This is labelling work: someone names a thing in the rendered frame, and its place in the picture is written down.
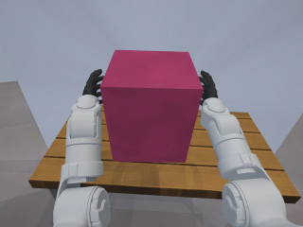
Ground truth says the table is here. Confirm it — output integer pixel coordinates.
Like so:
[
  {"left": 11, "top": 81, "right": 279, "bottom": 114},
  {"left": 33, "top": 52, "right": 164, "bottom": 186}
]
[{"left": 28, "top": 104, "right": 301, "bottom": 204}]

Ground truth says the left robot hand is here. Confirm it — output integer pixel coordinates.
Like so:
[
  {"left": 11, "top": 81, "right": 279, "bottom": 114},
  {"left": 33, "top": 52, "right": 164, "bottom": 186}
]
[{"left": 82, "top": 69, "right": 104, "bottom": 104}]

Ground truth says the right robot hand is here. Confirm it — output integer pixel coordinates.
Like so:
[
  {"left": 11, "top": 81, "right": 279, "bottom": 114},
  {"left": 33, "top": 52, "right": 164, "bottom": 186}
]
[{"left": 199, "top": 70, "right": 218, "bottom": 106}]

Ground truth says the robot left upper arm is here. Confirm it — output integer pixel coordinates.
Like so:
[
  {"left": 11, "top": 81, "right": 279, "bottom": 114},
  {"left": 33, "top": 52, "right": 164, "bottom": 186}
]
[{"left": 53, "top": 185, "right": 111, "bottom": 227}]

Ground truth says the carton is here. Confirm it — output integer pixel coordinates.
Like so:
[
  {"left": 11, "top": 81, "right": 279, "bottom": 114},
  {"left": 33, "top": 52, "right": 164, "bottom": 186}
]
[{"left": 99, "top": 49, "right": 204, "bottom": 163}]

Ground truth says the robot right upper arm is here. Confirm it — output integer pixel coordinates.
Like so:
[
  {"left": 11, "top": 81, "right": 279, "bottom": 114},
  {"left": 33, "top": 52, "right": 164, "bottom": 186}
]
[{"left": 222, "top": 178, "right": 303, "bottom": 227}]

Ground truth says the right robot forearm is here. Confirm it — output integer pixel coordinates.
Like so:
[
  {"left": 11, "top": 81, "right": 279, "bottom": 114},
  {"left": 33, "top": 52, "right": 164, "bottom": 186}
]
[{"left": 200, "top": 97, "right": 287, "bottom": 215}]

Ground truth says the left robot forearm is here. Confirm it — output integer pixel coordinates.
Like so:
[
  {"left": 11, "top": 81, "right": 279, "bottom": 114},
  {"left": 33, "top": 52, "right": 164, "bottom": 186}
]
[{"left": 53, "top": 95, "right": 104, "bottom": 223}]

